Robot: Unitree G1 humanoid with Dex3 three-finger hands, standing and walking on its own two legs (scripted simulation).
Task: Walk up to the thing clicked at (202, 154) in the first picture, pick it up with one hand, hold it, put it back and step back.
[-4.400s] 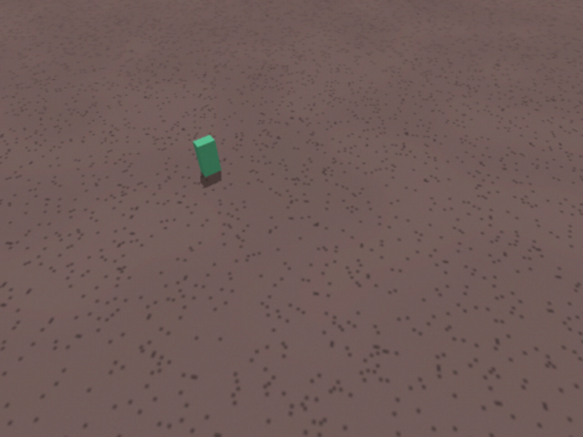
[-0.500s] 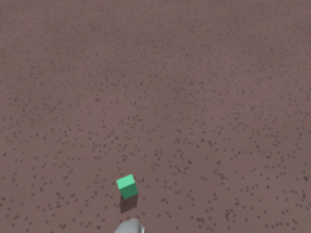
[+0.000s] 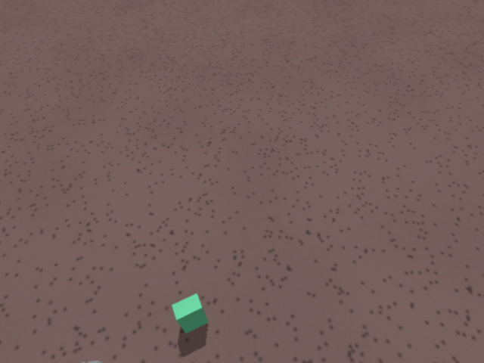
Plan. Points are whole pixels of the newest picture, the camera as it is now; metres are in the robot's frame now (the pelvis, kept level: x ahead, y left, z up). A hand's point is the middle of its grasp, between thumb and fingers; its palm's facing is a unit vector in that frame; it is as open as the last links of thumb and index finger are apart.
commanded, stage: walk up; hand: left
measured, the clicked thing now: (191, 314) +0.37 +0.22 -0.67
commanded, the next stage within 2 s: stand in 1.06 s
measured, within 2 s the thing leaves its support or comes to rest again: neither
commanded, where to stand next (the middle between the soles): +0.03 -0.01 m, yaw +0 degrees
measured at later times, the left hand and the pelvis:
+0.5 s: hand out of the picture +0.10 +0.26 -0.14, palm faces -0.01 -0.94 -0.33, open 7.4 cm; pelvis +0.02 +0.00 +0.02, yaw +1 degrees
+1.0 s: hand out of the picture +0.09 +0.26 -0.14, palm faces +0.02 -0.95 -0.33, open 7.4 cm; pelvis +0.02 +0.01 +0.02, yaw +2 degrees
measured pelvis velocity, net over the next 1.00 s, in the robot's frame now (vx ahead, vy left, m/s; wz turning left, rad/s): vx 0.02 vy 0.01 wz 0.03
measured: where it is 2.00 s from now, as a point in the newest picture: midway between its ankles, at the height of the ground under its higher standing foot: outside the picture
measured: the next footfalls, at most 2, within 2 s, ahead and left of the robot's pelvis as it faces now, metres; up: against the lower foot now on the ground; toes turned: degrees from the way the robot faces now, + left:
none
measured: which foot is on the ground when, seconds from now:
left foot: down 0.00-1.00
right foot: down 0.00-1.00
